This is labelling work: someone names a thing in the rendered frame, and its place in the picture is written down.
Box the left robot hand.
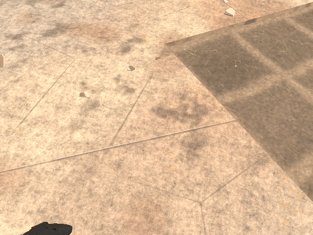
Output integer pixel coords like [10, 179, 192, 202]
[21, 221, 72, 235]

